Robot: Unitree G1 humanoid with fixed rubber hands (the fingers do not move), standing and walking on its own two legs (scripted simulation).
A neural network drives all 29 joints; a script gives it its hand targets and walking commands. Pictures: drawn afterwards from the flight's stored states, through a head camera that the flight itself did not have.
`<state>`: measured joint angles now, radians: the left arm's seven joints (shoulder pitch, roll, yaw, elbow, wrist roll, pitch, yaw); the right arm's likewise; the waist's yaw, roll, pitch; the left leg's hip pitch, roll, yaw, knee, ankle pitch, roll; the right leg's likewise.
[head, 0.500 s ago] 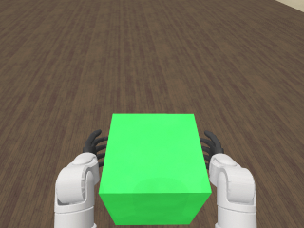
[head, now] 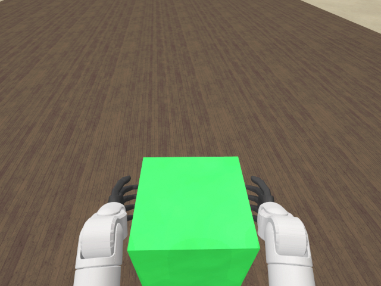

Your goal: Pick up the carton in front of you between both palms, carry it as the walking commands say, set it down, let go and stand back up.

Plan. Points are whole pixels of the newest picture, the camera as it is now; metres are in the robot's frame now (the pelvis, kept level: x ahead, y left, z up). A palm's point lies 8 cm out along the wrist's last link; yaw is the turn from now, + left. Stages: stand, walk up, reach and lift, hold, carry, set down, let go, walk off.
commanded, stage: carry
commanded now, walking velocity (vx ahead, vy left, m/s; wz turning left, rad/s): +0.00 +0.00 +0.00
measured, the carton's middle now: (191, 227) +0.27 +0.00 -0.01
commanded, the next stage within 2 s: hold in 0.84 s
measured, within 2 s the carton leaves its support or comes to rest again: neither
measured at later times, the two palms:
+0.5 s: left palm (121, 217) +0.27 +0.15 +0.04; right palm (263, 217) +0.27 -0.15 +0.04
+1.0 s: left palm (130, 221) +0.26 +0.13 +0.04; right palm (276, 225) +0.24 -0.17 +0.05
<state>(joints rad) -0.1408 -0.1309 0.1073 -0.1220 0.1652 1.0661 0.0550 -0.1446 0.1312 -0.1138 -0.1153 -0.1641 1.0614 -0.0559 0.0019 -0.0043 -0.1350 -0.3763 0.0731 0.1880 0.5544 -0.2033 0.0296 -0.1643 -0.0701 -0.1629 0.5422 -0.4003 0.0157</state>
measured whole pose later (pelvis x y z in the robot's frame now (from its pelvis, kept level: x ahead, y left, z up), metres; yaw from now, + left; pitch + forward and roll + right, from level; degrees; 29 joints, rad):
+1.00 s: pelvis -0.03 -0.01 +0.01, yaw -4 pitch -5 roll +0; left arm -0.20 -0.14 0.17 0.14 0.25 0.73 0.03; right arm -0.23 0.15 -0.18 0.22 -0.25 0.67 0.00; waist 0.01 -0.04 0.05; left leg -0.21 0.04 0.03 0.38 -0.09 -0.02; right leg -0.05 0.00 -0.04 0.43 -0.29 -0.02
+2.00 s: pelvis -0.02 +0.01 +0.01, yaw -9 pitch -6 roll +1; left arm -0.33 -0.17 0.29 0.31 0.32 0.69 -0.01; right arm -0.34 0.17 -0.30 0.36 -0.31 0.66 0.01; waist 0.01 -0.05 0.04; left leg -0.14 -0.02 -0.01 0.36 -0.12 0.00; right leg -0.03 0.02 0.11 0.42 -0.28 0.00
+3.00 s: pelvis -0.09 +0.02 -0.19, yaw -12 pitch +45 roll -3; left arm -0.85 -0.08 0.51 0.52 0.29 0.30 0.03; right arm -0.96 0.03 -0.43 0.73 -0.22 0.24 -0.04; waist 0.08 -0.09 -0.18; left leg -1.84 -0.05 -0.11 1.41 -0.34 -0.04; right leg -1.72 0.14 0.07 1.49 -0.55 0.04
